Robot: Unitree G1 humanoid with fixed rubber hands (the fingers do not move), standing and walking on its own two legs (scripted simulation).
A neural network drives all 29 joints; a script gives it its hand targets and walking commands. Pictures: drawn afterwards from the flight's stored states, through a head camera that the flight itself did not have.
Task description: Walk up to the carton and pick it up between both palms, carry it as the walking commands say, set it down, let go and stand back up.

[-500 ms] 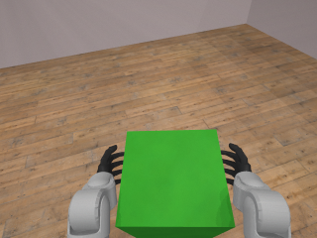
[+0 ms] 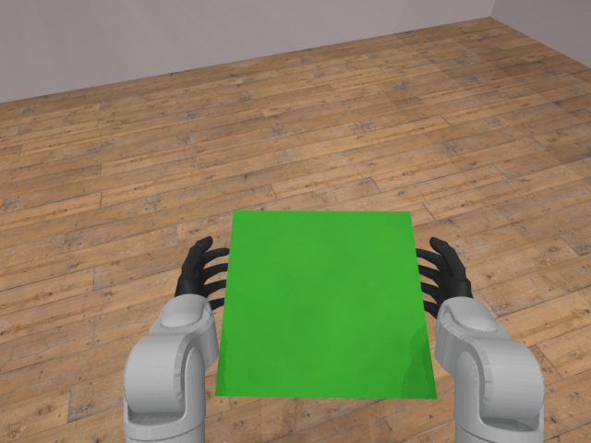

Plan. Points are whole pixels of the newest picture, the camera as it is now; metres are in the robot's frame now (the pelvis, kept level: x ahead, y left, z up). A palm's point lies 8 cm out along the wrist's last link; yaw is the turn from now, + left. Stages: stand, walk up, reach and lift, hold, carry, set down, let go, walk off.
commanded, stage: carry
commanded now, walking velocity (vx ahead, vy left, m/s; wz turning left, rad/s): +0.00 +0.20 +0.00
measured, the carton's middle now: (318, 317) +0.30 +0.00 +0.02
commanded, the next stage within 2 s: none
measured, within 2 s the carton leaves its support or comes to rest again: neither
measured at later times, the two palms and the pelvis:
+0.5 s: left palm (31, 321) +0.26 +0.35 +0.09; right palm (266, 300) +0.27 +0.06 +0.11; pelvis +0.00 +0.19 +0.00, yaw +1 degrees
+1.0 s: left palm out of the picture +0.26 +0.49 +0.11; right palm (142, 308) +0.26 +0.21 +0.11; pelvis -0.01 +0.35 +0.00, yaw +1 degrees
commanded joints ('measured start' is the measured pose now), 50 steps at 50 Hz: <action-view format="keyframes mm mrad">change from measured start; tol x32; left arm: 1 -181 -886 -513 -2 -302 5 -209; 50 -333 -911 -528 -78 -324 2 -208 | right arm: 1 -272 855 584 -75 295 28 149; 50 -350 975 596 -9 364 47 163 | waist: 1 -8 -12 -249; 4 6 -470 -189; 16 -18 -309 -194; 20 -19 276 -247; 50 -17 -328 -207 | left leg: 1 223 248 -215 -61 474 49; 5 -320 53 -144 565 -297 -157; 15 -8 24 -19 90 -109 -160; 20 429 381 -416 -127 775 -32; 36 156 237 -245 -131 357 -19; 41 -226 81 -262 661 -234 -185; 50 53 16 5 -84 -73 -170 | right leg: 1 166 -21 -6 -386 159 -15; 4 551 -477 425 -544 827 -181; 17 374 -246 29 -340 694 -9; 21 -72 -54 43 173 -188 66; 33 28 -26 29 -130 -8 -13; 38 526 -247 198 -578 331 -73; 50 421 -257 57 -368 819 -39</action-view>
